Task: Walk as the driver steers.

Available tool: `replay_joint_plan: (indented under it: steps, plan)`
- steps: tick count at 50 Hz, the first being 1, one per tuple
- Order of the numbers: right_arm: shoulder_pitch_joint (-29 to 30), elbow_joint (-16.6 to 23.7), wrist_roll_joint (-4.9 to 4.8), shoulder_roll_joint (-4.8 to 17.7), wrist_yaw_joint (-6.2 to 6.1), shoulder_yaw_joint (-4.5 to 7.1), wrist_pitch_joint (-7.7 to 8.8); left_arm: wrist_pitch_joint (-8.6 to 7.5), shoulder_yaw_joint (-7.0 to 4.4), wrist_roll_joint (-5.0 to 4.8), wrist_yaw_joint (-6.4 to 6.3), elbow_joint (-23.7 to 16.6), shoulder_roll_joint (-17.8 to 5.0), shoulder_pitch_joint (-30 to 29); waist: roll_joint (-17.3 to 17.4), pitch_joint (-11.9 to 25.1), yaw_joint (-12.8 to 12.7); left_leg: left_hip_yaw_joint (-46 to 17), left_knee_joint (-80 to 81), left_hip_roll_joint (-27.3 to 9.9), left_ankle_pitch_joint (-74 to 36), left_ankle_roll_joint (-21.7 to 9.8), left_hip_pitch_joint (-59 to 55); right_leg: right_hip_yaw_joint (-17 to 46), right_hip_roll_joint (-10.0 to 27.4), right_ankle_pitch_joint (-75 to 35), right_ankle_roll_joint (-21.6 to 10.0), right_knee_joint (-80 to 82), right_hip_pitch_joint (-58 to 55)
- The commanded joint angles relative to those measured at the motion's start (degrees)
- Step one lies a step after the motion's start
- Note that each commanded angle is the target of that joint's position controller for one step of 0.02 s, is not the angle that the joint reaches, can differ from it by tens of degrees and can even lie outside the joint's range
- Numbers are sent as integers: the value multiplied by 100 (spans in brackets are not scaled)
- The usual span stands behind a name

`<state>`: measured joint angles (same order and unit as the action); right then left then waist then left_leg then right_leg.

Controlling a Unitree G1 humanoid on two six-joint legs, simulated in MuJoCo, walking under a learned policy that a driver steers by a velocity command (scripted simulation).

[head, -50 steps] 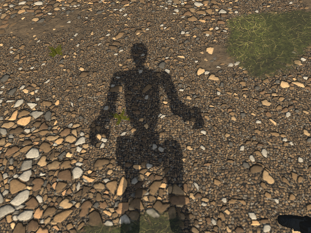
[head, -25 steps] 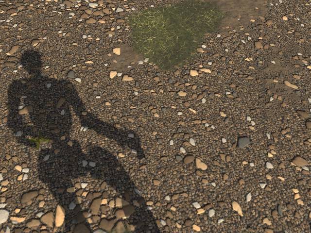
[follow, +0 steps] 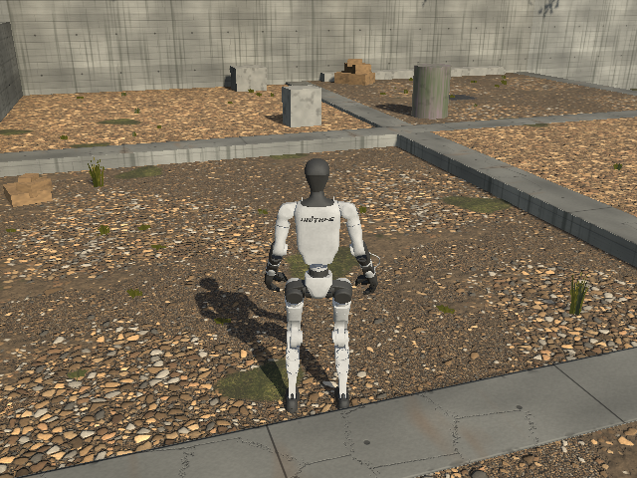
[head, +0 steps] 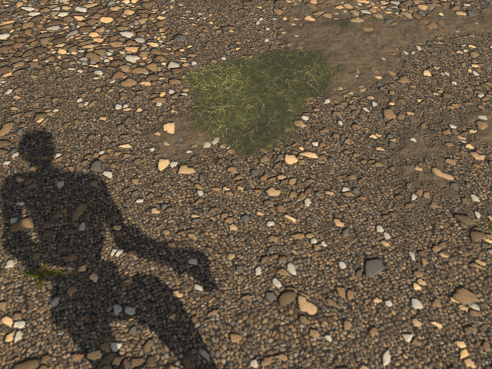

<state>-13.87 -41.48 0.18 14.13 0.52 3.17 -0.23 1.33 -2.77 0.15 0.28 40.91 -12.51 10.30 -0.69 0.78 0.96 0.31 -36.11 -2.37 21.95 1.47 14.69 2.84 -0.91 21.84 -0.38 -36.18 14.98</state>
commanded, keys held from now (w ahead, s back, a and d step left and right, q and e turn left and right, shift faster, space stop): w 1.00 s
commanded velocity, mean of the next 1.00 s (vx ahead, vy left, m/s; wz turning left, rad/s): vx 0.42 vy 0.00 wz -0.01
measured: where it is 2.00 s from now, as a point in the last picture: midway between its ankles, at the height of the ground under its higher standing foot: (214, 221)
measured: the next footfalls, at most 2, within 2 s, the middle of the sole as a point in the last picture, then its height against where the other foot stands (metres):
left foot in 0.54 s outside the picture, level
right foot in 1.12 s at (285, 323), level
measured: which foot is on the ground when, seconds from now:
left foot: down 0.00-0.18, up 0.20-0.52, down 0.54-1.00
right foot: down 0.00-0.54, up 0.56-1.00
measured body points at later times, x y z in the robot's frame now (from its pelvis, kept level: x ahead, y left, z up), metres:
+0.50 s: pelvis +0.18 +0.02 -0.01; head +0.22 +0.02 +0.44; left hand +0.12 +0.29 -0.14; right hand +0.44 -0.18 -0.06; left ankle +0.33 +0.14 -0.71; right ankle -0.03 -0.13 -0.72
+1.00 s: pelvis +0.42 +0.04 +0.02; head +0.44 +0.05 +0.47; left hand +0.63 +0.27 -0.07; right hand +0.44 -0.24 -0.10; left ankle +0.33 +0.13 -0.72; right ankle +0.61 -0.12 -0.68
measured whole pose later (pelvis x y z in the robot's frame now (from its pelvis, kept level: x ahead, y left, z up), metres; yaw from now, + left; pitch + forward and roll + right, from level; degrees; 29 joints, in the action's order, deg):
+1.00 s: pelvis +0.42 +0.04 +0.02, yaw +0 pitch +2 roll +1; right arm -22.2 -46.3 -0.9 15.2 0.5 2.8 4.2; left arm -4.4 -2.2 -0.8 1.1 41.0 -14.2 4.0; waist -2.2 -0.3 5.1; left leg 0.9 -13.6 3.9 14.6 -3.4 1.2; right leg 2.5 5.4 -4.4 0.9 -34.1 36.7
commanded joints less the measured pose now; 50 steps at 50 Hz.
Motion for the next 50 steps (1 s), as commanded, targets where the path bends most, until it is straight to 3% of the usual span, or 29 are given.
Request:
replay_joint_plan:
  steps: [1,3,5,8,9,10,11,12,13,14,15,17,19,20,22,24,26,27,28,29,30,31,32,33,35,37,40,44,50]
  plan:
    - [-90,408,-74,668,-69,160,143,-198,-170,-107,11,-374,-545,-25,428,-497,-32,-547,820,-199,1555,-623,416,75,7,1356,-451,260,762]
    - [-355,440,-109,755,-85,176,271,-422,-144,-148,61,-400,-478,-17,660,-596,30,-1223,959,-553,1462,-946,109,-26,-29,1003,-490,-225,1281]
    - [-501,472,-139,956,-68,246,391,-614,-178,-157,125,-425,-501,-25,954,-445,-3,-2036,1082,-1085,464,-1316,-329,-296,-71,26,-431,-808,1571]
    - [-373,646,-197,1054,-41,312,418,-723,-242,-133,211,-294,-565,248,766,-107,-138,-1684,524,-1024,-1407,-1284,-355,-402,-100,-666,-393,-618,1055]
    - [6,816,-194,1002,-28,301,415,-762,-307,-139,251,-95,-654,763,477,95,-412,-1029,-208,-604,-2248,-1009,206,-231,-136,-1324,-487,-138,80]
    - [579,1094,-136,752,-46,225,471,-789,-500,-97,289,230,-1121,1796,-539,486,-868,-35,-2269,151,-3328,-508,1452,930,329,-2431,-850,419,-1490]
    - [826,1169,32,446,-115,155,550,-718,-548,-126,291,437,-1464,2685,-1945,343,-1103,85,-4257,601,976,-186,3572,2639,1418,-4498,-1402,1061,-2735]
    - [604,1194,-213,440,-104,114,603,-714,-444,-174,289,437,-1252,2706,-1351,306,-922,-582,-4707,593,1510,-316,4683,3570,2024,-3734,-2054,1248,-3147]
    - [951,1278,-356,424,-85,91,590,-691,-379,-189,223,405,-1090,2468,-637,-218,-820,-636,-5057,338,1348,-392,5475,3405,2103,-3158,-2029,1229,-3180]
    - [1209,1383,-340,277,-41,16,576,-631,-280,-175,134,439,-883,2323,-274,-458,-737,-592,-5030,136,1052,-407,5827,3016,2107,-3007,-1824,1279,-3061]
    - [1159,1384,-232,151,4,-28,546,-570,-189,-147,67,428,-783,2039,-79,-507,-514,-528,-4750,-104,649,-404,5614,2584,1999,-2864,-1563,1437,-2633]
    - [811,1343,-99,161,145,-60,497,-477,-120,-78,-53,288,-741,1202,-376,-546,-84,-244,-3577,-258,-359,-295,4253,1622,1445,-2669,-1209,1965,-1238]
    - [1241,1486,-27,47,230,-143,492,-450,-147,-136,-184,312,-892,906,-453,-576,-152,114,-1825,-133,-1439,-202,2645,704,950,-2456,-923,2441,-143]
    - [1389,1519,-51,37,219,-138,494,-478,-188,-173,-212,386,-1024,1012,-549,-493,-189,198,-1227,11,-1774,-180,1921,512,882,-2361,-859,2622,70]
    - [1374,1500,-135,283,170,-41,475,-571,-278,-251,-194,525,-1336,1224,-645,-398,-181,219,-578,197,-1841,-238,1425,485,1093,-2742,-853,2613,-396]
    - [1095,1416,-151,585,126,105,483,-599,-300,-257,-153,615,-1368,1316,-623,-151,-28,271,-59,386,-1808,-442,1002,435,1254,-4178,-722,2006,-1067]
    - [-108,1045,-144,844,74,289,434,-545,-296,-164,-136,628,-1323,1335,-569,537,602,474,184,626,-1843,-741,-627,173,1047,-5469,-510,392,-979]
    - [-1113,815,-131,1013,27,354,395,-557,-228,-33,-132,508,-1091,1288,-222,1097,1010,-257,-89,-28,-1961,-971,-2298,113,813,-4173,-363,-1245,203]
    - [-1353,654,39,1681,79,399,448,-650,33,-39,-54,360,-109,2178,1930,2089,307,-3642,1004,-1762,-505,-1970,-3646,296,-316,768,-75,-3684,1868]
    - [-1340,679,-5,1191,110,318,469,-768,-92,-186,33,509,-720,2099,1702,2156,491,-5144,2059,-1824,1000,-2086,-3470,869,-239,956,-120,-4331,2512]
    - [-781,658,-38,990,102,241,488,-785,-178,-330,48,298,-989,1352,1218,892,394,-4280,2197,-1726,1095,-1840,-2493,550,69,468,-155,-4489,2944]
    - [-371,668,-48,842,104,197,507,-787,-139,-258,6,155,-963,884,482,415,244,-3427,2220,-1519,555,-1665,-1491,414,396,-159,-227,-4131,2693]
    - [-110,645,16,790,134,185,535,-756,-146,-140,-38,110,-914,683,293,150,59,-2814,2261,-1282,-161,-1568,-761,327,590,-478,-237,-3813,2431]
    - [37,625,77,677,147,156,580,-690,-172,-81,-58,108,-895,771,380,154,-148,-2397,2406,-1070,-557,-1506,-299,408,775,-709,-261,-3577,2046]
    - [106,494,22,581,144,129,672,-562,-151,-74,-101,145,-747,968,600,199,-322,-1907,2679,-931,-953,-1561,6,360,842,-868,-204,-3251,1750]
    - [-10,340,-25,650,114,138,710,-500,-142,-46,-124,70,-708,739,482,14,-321,-1589,2859,-915,-1076,-1609,96,294,893,-1098,-99,-2830,2001]
    - [-341,161,-40,839,31,184,668,-527,-102,3,-119,-142,-637,46,258,-222,-122,-1366,2997,-948,-1308,-1623,-224,244,934,-1897,78,-1882,2608]
    - [-644,-22,-107,981,-26,196,603,-610,-64,-31,-46,-286,-576,-647,305,-313,169,-851,2959,-792,-1660,-1397,-526,59,762,-2825,175,-563,2452]
    - [-1142,-342,-117,1075,-35,207,434,-719,-1,-126,162,-609,-531,-1528,364,-525,550,-823,2523,-1038,-1892,-1357,-1401,-174,515,-2429,69,512,2412]
Keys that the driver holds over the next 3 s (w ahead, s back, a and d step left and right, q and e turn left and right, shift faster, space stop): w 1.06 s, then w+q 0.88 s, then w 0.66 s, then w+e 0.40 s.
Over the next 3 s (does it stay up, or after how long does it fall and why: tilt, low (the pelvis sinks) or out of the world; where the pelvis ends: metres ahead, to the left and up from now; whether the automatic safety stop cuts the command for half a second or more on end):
stays up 1.39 0.41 0.02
